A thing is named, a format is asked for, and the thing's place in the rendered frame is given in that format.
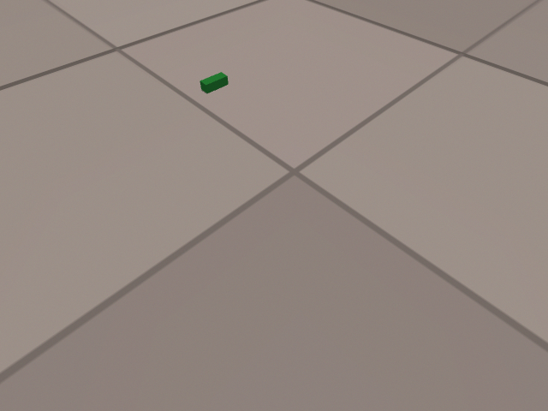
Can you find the carton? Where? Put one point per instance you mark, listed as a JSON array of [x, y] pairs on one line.
[[214, 82]]

